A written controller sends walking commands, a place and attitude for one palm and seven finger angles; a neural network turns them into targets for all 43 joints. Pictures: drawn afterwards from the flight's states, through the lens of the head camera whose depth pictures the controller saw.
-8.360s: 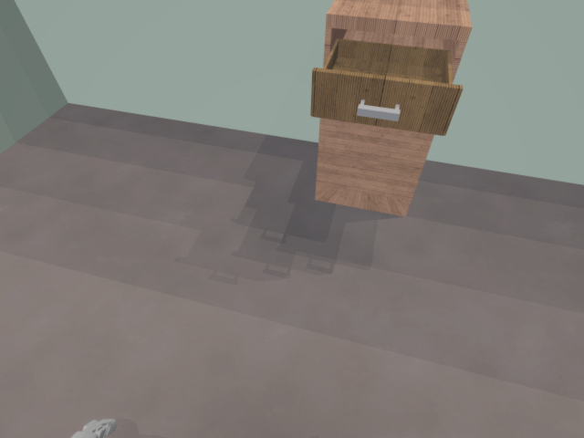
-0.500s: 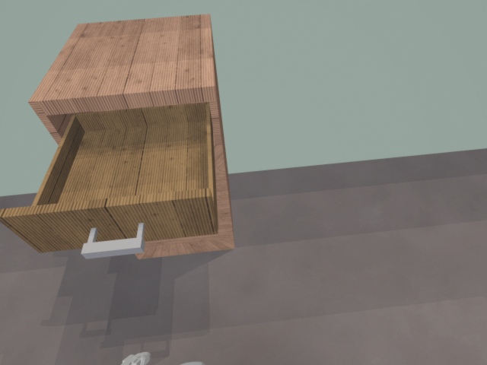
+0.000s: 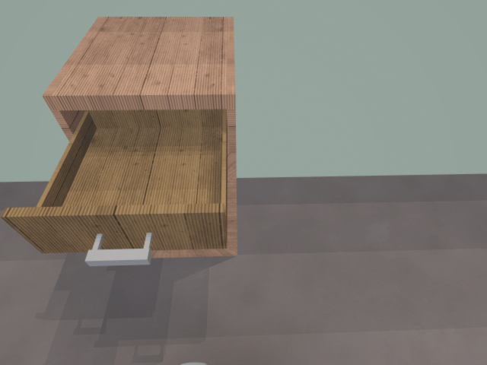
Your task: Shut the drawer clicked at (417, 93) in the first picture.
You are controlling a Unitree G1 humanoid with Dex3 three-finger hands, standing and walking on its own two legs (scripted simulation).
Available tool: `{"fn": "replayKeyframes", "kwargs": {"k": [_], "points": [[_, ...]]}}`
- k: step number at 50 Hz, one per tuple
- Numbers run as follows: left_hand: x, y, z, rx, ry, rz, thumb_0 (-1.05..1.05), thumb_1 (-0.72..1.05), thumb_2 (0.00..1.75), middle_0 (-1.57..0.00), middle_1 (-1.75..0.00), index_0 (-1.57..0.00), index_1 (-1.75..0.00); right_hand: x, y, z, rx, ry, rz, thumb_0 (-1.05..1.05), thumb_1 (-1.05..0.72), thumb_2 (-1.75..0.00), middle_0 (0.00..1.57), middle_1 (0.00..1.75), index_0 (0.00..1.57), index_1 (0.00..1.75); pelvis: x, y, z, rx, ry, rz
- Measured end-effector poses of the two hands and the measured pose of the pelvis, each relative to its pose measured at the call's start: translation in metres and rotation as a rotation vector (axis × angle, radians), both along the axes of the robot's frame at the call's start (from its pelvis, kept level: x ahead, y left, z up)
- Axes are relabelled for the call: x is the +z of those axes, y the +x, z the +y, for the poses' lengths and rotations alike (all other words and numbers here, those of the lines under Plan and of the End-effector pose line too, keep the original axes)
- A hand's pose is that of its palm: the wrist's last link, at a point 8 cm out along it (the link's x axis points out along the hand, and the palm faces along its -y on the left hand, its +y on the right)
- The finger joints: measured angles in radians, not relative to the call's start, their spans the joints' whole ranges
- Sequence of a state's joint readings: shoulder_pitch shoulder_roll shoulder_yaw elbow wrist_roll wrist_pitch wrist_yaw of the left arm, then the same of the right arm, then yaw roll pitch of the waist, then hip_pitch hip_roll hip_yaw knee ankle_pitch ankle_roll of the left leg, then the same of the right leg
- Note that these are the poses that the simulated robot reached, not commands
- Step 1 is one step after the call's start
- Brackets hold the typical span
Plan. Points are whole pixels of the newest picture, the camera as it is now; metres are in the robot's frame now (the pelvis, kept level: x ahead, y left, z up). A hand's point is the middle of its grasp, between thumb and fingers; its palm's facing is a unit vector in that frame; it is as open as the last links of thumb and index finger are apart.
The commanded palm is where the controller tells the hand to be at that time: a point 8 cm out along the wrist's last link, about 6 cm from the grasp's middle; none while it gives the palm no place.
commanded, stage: come to a stop and stand still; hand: left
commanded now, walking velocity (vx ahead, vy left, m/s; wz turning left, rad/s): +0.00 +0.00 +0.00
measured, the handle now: (121, 247) +0.30 +0.27 -0.04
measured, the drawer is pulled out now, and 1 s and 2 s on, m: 0.30 0.30 0.30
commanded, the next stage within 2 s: look again from close up in 1.16 s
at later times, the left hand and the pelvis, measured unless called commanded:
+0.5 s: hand out of the picture +0.01 +0.18 -0.16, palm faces +0.07 -0.98 -0.20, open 7.3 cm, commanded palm none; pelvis -0.03 +0.00 +0.00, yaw +2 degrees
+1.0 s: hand out of the picture -0.08 +0.17 -0.18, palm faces +0.10 -0.99 -0.11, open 7.4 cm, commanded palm none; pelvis -0.04 +0.03 +0.00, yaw +2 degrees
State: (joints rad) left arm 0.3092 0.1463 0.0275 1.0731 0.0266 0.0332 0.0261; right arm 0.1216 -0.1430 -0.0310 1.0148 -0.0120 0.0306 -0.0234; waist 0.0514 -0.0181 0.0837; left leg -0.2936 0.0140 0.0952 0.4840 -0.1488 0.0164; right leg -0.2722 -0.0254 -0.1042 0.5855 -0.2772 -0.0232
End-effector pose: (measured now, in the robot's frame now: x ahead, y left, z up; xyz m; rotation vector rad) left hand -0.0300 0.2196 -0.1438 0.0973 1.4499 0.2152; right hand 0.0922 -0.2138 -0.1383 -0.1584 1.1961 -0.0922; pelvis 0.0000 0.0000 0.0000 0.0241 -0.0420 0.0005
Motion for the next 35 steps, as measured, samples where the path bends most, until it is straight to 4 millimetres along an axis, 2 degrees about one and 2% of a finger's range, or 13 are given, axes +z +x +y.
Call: {"fn": "replayKeyframes", "kwargs": {"k": [5, 9, 16, 21, 28, 32, 35], "points": [[0.009, -0.012, 0.001, -0.024, 0.051, -0.013, 0.0, 0.91, 0.9, -0.2, -0.3, -0.2, -0.3, -0.004, -0.011, -0.013, -0.014, 0.012, -0.018, 0.0, -0.92, -0.89, 0.2, 0.3, 0.2, 0.3, -0.001, -0.006, -0.004, 0.005, -0.016, -0.009], [0.009, -0.006, 0.004, -0.031, 0.055, -0.073, 0.01, 0.91, 0.9, -0.2, -0.3, -0.2, -0.3, -0.002, -0.031, -0.017, -0.031, 0.007, -0.017, 0.0, -0.92, -0.89, 0.2, 0.3, 0.2, 0.3, -0.001, -0.01, -0.005, 0.021, -0.016, -0.023], [0.007, 0.025, 0.009, -0.047, 0.036, -0.198, 0.01, 0.91, 0.9, -0.2, -0.3, -0.2, -0.3, -0.001, -0.088, -0.013, -0.034, -0.011, 0.07, 0.0, -0.92, -0.89, 0.19, 0.3, 0.2, 0.3, 0.001, -0.022, -0.001, 0.031, -0.022, -0.028], [0.011, 0.032, 0.011, -0.058, 0.03, -0.237, 0.01, 0.92, 0.9, -0.2, -0.3, -0.2, -0.3, -0.001, -0.129, -0.005, -0.049, -0.003, 0.157, 0.01, -0.91, -0.89, 0.19, 0.3, 0.2, 0.3, 0.004, -0.029, 0.002, 0.034, -0.023, -0.012], [0.006, 0.017, 0.014, -0.056, 0.012, -0.193, 0.0, 0.92, 0.9, -0.2, -0.3, -0.2, -0.3, -0.001, -0.171, 0.01, -0.08, 0.01, 0.246, 0.01, -0.91, -0.89, 0.19, 0.3, 0.2, 0.3, 0.004, -0.035, 0.007, 0.032, -0.028, -0.002], [0.002, 0.002, 0.012, -0.046, -0.007, -0.151, 0.0, 0.92, 0.9, -0.2, -0.3, -0.2, -0.3, 0.0, -0.182, 0.018, -0.088, 0.016, 0.276, 0.01, -0.91, -0.89, 0.19, 0.3, 0.2, 0.3, 0.004, -0.037, 0.011, 0.031, -0.032, 0.0], [0.0, -0.011, 0.01, -0.037, -0.023, -0.118, 0.0, 0.91, 0.9, -0.2, -0.3, -0.2, -0.3, 0.0, -0.184, 0.024, -0.09, 0.018, 0.282, 0.01, -0.91, -0.89, 0.19, 0.3, 0.2, 0.3, 0.004, -0.038, 0.014, 0.029, -0.035, 0.003]]}}
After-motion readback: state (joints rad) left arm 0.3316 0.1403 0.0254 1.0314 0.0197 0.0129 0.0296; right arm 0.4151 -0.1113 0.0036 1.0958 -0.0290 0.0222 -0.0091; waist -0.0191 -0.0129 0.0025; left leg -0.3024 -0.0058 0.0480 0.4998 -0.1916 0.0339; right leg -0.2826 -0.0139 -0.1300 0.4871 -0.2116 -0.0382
